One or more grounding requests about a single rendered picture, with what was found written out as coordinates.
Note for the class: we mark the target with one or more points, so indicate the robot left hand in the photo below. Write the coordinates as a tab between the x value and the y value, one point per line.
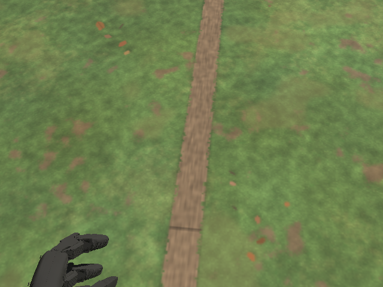
53	269

